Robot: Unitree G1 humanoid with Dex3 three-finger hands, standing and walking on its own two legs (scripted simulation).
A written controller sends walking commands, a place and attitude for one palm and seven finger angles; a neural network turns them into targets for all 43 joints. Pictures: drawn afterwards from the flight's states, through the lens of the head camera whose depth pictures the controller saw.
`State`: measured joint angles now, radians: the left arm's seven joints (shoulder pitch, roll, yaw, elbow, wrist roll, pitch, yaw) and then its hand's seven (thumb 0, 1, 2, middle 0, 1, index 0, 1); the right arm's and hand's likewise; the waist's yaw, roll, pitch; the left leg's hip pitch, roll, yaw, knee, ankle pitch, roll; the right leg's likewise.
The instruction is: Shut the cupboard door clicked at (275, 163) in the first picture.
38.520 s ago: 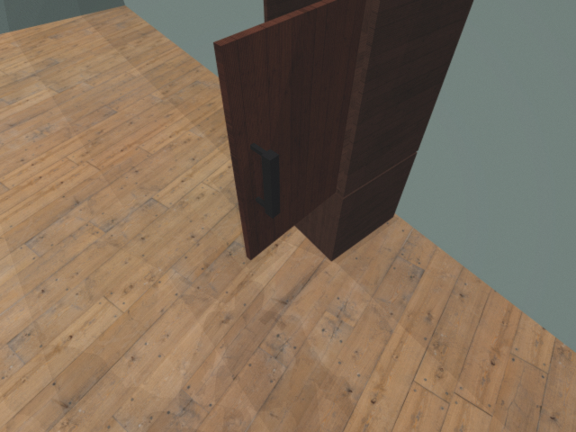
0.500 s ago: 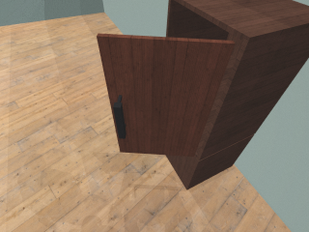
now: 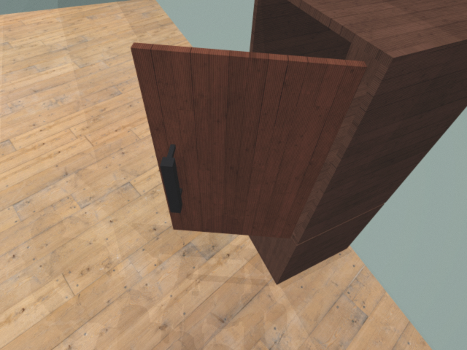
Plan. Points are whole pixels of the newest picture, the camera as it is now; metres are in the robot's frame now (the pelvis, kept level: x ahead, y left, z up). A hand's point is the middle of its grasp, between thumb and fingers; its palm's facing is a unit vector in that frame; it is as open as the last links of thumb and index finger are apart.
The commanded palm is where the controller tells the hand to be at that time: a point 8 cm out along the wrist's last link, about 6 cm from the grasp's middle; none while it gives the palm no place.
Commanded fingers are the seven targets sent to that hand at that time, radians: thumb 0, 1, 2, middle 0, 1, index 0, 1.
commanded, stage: come to a stop and stand still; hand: left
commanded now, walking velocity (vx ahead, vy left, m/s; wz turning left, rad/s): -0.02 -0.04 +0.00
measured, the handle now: (174, 180) +0.47 +0.17 -0.05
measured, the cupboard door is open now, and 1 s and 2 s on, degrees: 60 60 60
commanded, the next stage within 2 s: look again from close up in 0.62 s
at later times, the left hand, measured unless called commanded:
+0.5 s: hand out of the picture +0.04 +0.26 -0.15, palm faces -0.01 -0.94 -0.33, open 7.3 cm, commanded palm none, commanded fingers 0.00 0.90 0.90 -0.20 -0.30 -0.20 -0.30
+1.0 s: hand out of the picture +0.01 +0.24 -0.16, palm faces -0.02 -0.96 -0.28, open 7.3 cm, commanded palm none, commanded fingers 0.00 0.90 0.90 -0.20 -0.30 -0.20 -0.30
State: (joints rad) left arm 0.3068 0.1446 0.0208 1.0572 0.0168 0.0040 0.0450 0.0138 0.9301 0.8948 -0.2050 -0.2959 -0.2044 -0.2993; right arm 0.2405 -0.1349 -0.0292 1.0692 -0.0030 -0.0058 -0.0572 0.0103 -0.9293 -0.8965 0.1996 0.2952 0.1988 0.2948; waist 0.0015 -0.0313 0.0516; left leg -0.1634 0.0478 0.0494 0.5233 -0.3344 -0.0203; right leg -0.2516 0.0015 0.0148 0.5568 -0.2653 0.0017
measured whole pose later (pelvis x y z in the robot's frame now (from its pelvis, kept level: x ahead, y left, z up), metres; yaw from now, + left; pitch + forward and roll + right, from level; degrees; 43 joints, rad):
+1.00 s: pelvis -0.05 +0.02 +0.00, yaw +1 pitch -1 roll +0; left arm 0.18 0.29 -0.01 1.06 0.01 0.00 0.01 0.00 0.91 0.89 -0.21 -0.30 -0.21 -0.30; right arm 0.15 -0.28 -0.01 1.09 -0.01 -0.01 0.00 0.01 -0.91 -0.90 0.20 0.30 0.20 0.30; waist -0.01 -0.01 0.05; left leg -0.18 0.01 0.05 0.46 -0.25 0.01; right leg -0.24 -0.04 0.02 0.45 -0.18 0.04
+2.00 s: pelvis -0.02 +0.01 +0.00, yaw +0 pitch +0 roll -1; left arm 0.27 0.16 0.01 1.06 0.01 -0.01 0.06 0.01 0.92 0.89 -0.21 -0.30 -0.21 -0.30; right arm 0.20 -0.16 -0.04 1.06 0.00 0.01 -0.03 0.00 -0.91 -0.90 0.20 0.30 0.20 0.29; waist 0.00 0.00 0.05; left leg -0.20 0.05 0.06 0.55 -0.35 -0.01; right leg -0.25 0.00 0.01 0.52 -0.26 0.01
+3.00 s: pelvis -0.01 -0.01 +0.00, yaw +0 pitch +0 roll +1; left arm 0.15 0.22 -0.01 1.07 0.01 -0.02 0.01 0.00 0.91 0.89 -0.20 -0.30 -0.20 -0.30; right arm 0.19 -0.22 0.01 1.09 -0.02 -0.02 -0.02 0.00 -0.91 -0.90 0.20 0.30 0.20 0.29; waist -0.01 0.00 0.04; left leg -0.13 0.05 0.06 0.42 -0.28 -0.03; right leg -0.23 0.00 0.01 0.48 -0.25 -0.01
